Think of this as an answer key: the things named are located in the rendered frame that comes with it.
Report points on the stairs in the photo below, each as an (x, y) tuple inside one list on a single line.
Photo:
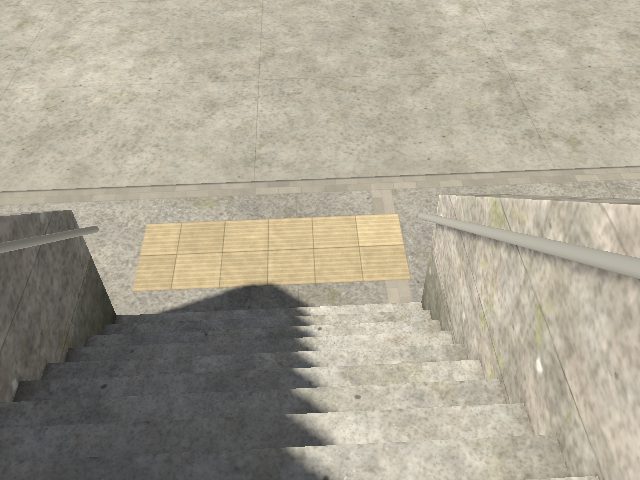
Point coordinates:
[(351, 392)]

